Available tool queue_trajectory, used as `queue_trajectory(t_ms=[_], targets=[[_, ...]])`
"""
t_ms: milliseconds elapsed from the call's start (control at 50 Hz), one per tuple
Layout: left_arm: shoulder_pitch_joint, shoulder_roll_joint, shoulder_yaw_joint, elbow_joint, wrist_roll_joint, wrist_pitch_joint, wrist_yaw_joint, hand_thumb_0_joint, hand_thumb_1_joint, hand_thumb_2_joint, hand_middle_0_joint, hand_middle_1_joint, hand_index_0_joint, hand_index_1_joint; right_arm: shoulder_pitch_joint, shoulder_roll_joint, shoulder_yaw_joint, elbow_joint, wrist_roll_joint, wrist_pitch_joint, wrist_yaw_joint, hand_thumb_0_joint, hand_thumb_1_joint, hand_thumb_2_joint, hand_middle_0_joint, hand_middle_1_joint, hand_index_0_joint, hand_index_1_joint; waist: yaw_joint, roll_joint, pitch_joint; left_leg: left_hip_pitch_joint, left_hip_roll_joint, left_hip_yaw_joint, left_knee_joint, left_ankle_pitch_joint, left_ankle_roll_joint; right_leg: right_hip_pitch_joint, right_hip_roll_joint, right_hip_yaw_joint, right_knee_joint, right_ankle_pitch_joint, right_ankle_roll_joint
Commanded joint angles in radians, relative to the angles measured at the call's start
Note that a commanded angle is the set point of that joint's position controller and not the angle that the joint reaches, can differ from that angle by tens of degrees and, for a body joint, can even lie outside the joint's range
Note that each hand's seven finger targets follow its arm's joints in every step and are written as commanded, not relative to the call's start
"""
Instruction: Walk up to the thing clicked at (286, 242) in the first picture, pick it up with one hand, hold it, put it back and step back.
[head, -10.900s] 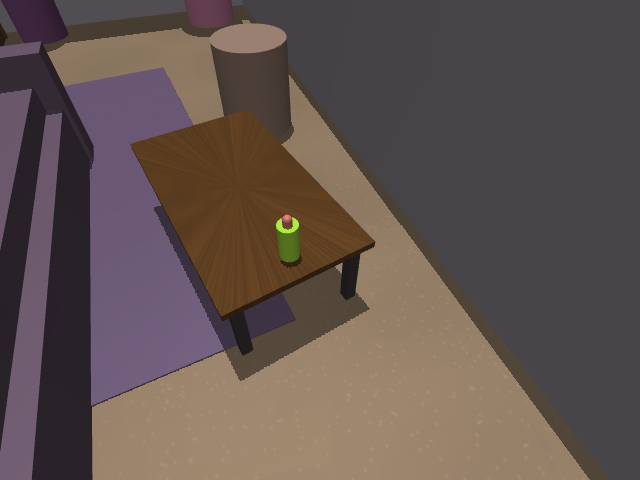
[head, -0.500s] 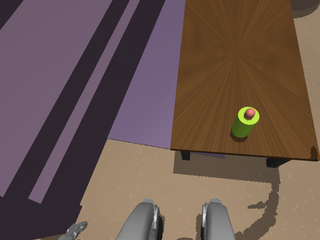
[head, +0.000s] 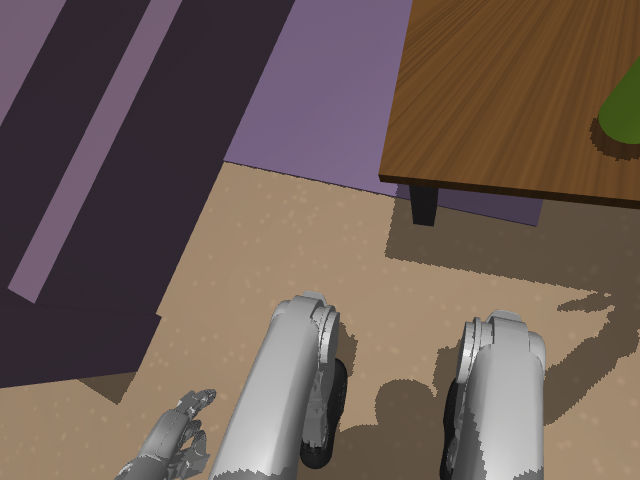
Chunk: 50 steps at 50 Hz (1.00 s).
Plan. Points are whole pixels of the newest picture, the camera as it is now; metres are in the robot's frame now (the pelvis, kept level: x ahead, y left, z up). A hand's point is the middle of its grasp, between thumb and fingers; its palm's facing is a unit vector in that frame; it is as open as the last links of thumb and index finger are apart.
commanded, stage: close in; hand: right
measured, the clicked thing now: out of the picture +0.54 -0.30 -0.01
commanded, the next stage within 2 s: rest palm in 0.64 s
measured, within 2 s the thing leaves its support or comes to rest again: leaves its support in 1.94 s
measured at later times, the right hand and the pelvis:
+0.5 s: hand out of the picture +0.52 -0.32 -0.03, palm faces +0.31 +0.95 -0.01, open 17.1 cm; pelvis +0.00 +0.01 -0.04, yaw +1 degrees
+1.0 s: hand out of the picture +0.53 -0.30 -0.03, palm faces +0.30 +0.95 -0.02, open 16.5 cm; pelvis +0.01 +0.01 -0.04, yaw +0 degrees
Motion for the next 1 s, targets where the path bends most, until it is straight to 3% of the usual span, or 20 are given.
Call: queue_trajectory(t_ms=[0, 60, 80, 140, 240, 280, 300, 320, 340, 360, 380, 440, 500, 600, 680, 740, 820, 860, 920, 980], targets=[[0.222, 0.28, 0.08, -0.016, 0.005, 0.019, 0.001, 0.0, 0.93, 0.891, -0.198, -0.303, -0.204, -0.295, -0.383, -0.381, 0.019, -0.212, -0.009, -0.047, -0.055, 0.0, 0.454, -0.022, 0.077, 0.031, 0.059, 0.03, 0.02, -0.392, -0.705, 0.146, -0.018, 0.047, -0.146, 0.153, 0.06, 0.559, -0.007, -0.022, -0.183, 0.13, -0.023], [0.21, 0.288, 0.065, -0.03, 0.004, 0.03, -0.006, 0.0, 0.913, 0.894, -0.2, -0.306, -0.207, -0.299, -0.399, -0.392, 0.037, -0.212, -0.022, -0.054, -0.09, 0.0, 0.433, -0.015, 0.081, 0.024, 0.063, 0.023, 0.037, -0.369, -0.616, 0.121, -0.019, 0.061, -0.125, 0.073, 0.057, 0.431, 0.001, -0.026, -0.154, -0.005, -0.034], [0.202, 0.291, 0.064, -0.039, 0.002, 0.033, -0.008, 0.0, 0.917, 0.886, -0.201, -0.308, -0.211, -0.297, -0.396, -0.387, 0.04, -0.221, -0.024, -0.054, -0.105, 0.0, 0.452, -0.017, 0.077, 0.025, 0.061, 0.025, 0.022, -0.376, -0.62, 0.105, -0.02, 0.06, -0.114, 0.055, 0.058, 0.425, 0.002, -0.024, -0.152, -0.036, -0.034], [0.204, 0.298, 0.066, -0.061, -0.001, 0.046, -0.011, 0.0, 0.908, 0.895, -0.2, -0.307, -0.207, -0.3, -0.38, -0.312, 0.069, -0.217, -0.018, -0.033, -0.145, 0.0, 0.448, -0.016, 0.077, 0.023, 0.062, 0.023, 0.02, -0.398, -0.622, 0.07, -0.025, 0.075, -0.076, 0.035, 0.063, 0.42, 0.003, -0.006, -0.157, -0.077, -0.029], [0.242, 0.301, 0.091, -0.076, -0.017, 0.072, -0.006, 0.0, 0.903, 0.898, -0.193, -0.303, -0.198, -0.297, -0.375, -0.286, 0.102, -0.432, -0.023, 0.011, -0.202, 0.0, 0.455, -0.031, 0.061, 0.029, 0.05, 0.029, -0.021, -0.492, -0.798, 0.129, -0.024, 0.072, -0.045, 0.118, 0.072, 0.51, 0.005, -0.023, -0.153, 0.047, -0.018], [0.237, 0.29, 0.101, -0.082, -0.028, 0.079, -0.004, 0.0, 0.896, 0.901, -0.191, -0.301, -0.194, -0.298, -0.308, -0.235, 0.103, -0.416, -0.007, 0.038, -0.226, 0.0, 0.442, -0.039, 0.056, 0.031, 0.046, 0.031, -0.019, -0.438, -0.777, 0.153, -0.026, 0.069, -0.061, 0.129, 0.067, 0.466, 0.004, -0.037, -0.137, 0.075, -0.024], [0.25, 0.288, 0.106, -0.083, -0.033, 0.08, -0.001, 0.0, 0.899, 0.903, -0.19, -0.301, -0.194, -0.298, -0.33, -0.222, 0.1, -0.476, 0.013, 0.039, -0.237, 0.0, 0.442, -0.043, 0.054, 0.032, 0.044, 0.032, -0.013, -0.419, -0.784, 0.175, -0.026, 0.065, -0.068, 0.153, 0.063, 0.456, 0.003, -0.042, -0.13, 0.096, -0.026], [0.27, 0.284, 0.113, -0.075, -0.034, 0.084, 0.002, 0.0, 0.898, 0.902, -0.19, -0.3, -0.194, -0.297, -0.327, -0.254, 0.066, -0.526, 0.022, 0.038, -0.254, 0.0, 0.444, -0.042, 0.054, 0.033, 0.044, 0.033, -0.035, -0.417, -0.808, 0.197, -0.024, 0.056, -0.069, 0.189, 0.064, 0.456, 0.002, -0.052, -0.124, 0.138, -0.026], [0.282, 0.28, 0.112, -0.065, -0.034, 0.09, 0.003, 0.0, 0.898, 0.903, -0.19, -0.299, -0.193, -0.296, -0.303, -0.249, 0.057, -0.529, 0.026, 0.041, -0.264, 0.0, 0.442, -0.045, 0.054, 0.035, 0.044, 0.035, -0.028, -0.412, -0.804, 0.208, -0.023, 0.055, -0.063, 0.234, 0.062, 0.47, 0.0, -0.053, -0.111, 0.192, -0.025], [0.273, 0.268, 0.113, -0.068, -0.035, 0.093, 0.001, 0.0, 0.896, 0.903, -0.189, -0.3, -0.193, -0.296, -0.266, -0.185, 0.089, -0.495, 0.028, 0.051, -0.269, 0.0, 0.444, -0.044, 0.054, 0.034, 0.044, 0.034, -0.025, -0.393, -0.772, 0.2, -0.026, 0.05, -0.071, 0.238, 0.061, 0.46, -0.002, -0.054, -0.11, 0.198, -0.027], [0.273, 0.251, 0.108, -0.072, -0.036, 0.095, 0.002, 0.0, 0.899, 0.904, -0.191, -0.299, -0.194, -0.296, -0.276, -0.206, 0.066, -0.525, 0.031, 0.047, -0.277, 0.0, 0.425, -0.043, 0.059, 0.033, 0.047, 0.033, -0.026, -0.367, -0.755, 0.214, -0.028, 0.042, -0.079, 0.253, 0.059, 0.418, -0.003, -0.058, -0.099, 0.203, -0.034], [0.289, 0.229, 0.112, -0.058, -0.031, 0.106, -0.004, 0.0, 0.901, 0.905, -0.193, -0.3, -0.195, -0.298, -0.216, -0.148, 0.075, -0.479, 0.02, 0.048, -0.299, 0.0, 0.406, -0.048, 0.06, 0.034, 0.047, 0.034, -0.013, -0.306, -0.693, 0.25, -0.028, 0.026, -0.099, 0.279, 0.051, 0.347, -0.006, -0.07, -0.087, 0.204, -0.044], [0.262, 0.217, 0.11, -0.066, -0.028, 0.109, -0.007, 0.0, 0.901, 0.909, -0.2, -0.304, -0.201, -0.303, -0.215, -0.04, 0.136, -0.44, 0.021, 0.043, -0.287, 0.0, 0.408, -0.052, 0.06, 0.035, 0.047, 0.035, 0.02, -0.273, -0.619, 0.191, -0.029, 0.03, -0.104, 0.232, 0.054, 0.312, -0.008, -0.06, -0.093, 0.152, -0.049], [0.259, 0.246, 0.131, -0.067, -0.027, 0.112, -0.004, 0.0, 0.902, 0.903, -0.206, -0.308, -0.209, -0.305, -0.262, -0.018, 0.162, -0.428, 0.026, 0.031, -0.274, 0.0, 0.421, -0.059, 0.057, 0.039, 0.043, 0.039, 0.036, -0.28, -0.634, 0.165, -0.022, 0.039, -0.103, 0.2, 0.058, 0.354, -0.005, -0.05, -0.109, 0.127, -0.047], [0.251, 0.242, 0.131, -0.072, -0.029, 0.11, -0.001, 0.0, 0.903, 0.901, -0.202, -0.304, -0.205, -0.301, -0.294, -0.048, 0.157, -0.438, 0.03, 0.023, -0.28, 0.0, 0.445, -0.053, 0.056, 0.041, 0.042, 0.041, 0.012, -0.269, -0.696, 0.205, -0.02, 0.029, -0.111, 0.19, 0.057, 0.361, -0.002, -0.063, -0.099, 0.12, -0.046], [0.253, 0.243, 0.135, -0.069, -0.026, 0.114, 0.0, 0.0, 0.857, 0.931, -0.204, -0.292, -0.19, -0.307, -0.327, -0.065, 0.146, -0.482, 0.025, 0.017, -0.297, 0.0, 0.346, -0.089, 0.063, 0.046, 0.045, 0.047, -0.003, -0.299, -0.751, 0.22, -0.021, 0.027, -0.102, 0.204, 0.058, 0.395, -0.002, -0.067, -0.102, 0.139, -0.039], [0.246, 0.241, 0.137, -0.062, -0.02, 0.117, 0.0, 0.0, 0.841, 0.938, -0.205, -0.289, -0.187, -0.309, -0.319, -0.035, 0.168, -0.459, 0.006, 0.016, -0.314, 0.0, 0.32, -0.118, 0.069, 0.063, 0.052, 0.063, 0.008, -0.316, -0.714, 0.18, -0.021, 0.034, -0.091, 0.195, 0.061, 0.404, -0.001, -0.063, -0.112, 0.134, -0.036], [0.25, 0.241, 0.137, -0.066, -0.019, 0.123, 0.0, 0.0, 0.845, 0.936, -0.203, -0.288, -0.186, -0.307, -0.337, -0.066, 0.159, -0.472, -0.002, 0.012, -0.322, 0.0, 0.314, -0.131, 0.094, 0.085, 0.078, 0.086, -0.004, -0.331, -0.739, 0.197, -0.019, 0.029, -0.084, 0.207, 0.064, 0.409, 0.0, -0.067, -0.114, 0.15, -0.034], [0.254, 0.236, 0.138, -0.066, -0.018, 0.126, -0.002, 0.0, 0.842, 0.936, -0.204, -0.289, -0.186, -0.308, -0.335, -0.021, 0.17, -0.47, 0.008, 0.013, -0.327, 0.0, 0.318, -0.153, 0.104, 0.105, 0.09, 0.106, 0.002, -0.319, -0.741, 0.197, -0.019, 0.029, -0.08, 0.241, 0.063, 0.415, -0.001, -0.064, -0.101, 0.186, -0.034], [0.265, 0.239, 0.138, -0.06, -0.017, 0.13, -0.004, 0.0, 0.881, 0.912, -0.207, -0.3, -0.201, -0.306, -0.31, -0.029, 0.166, -0.436, -0.001, 0.016, -0.326, 0.0, 0.338, -0.135, 0.268, 0.174, 0.25, 0.175, 0.013, -0.313, -0.735, 0.196, -0.018, 0.037, -0.071, 0.263, 0.062, 0.424, -0.002, -0.056, -0.099, 0.218, -0.032]])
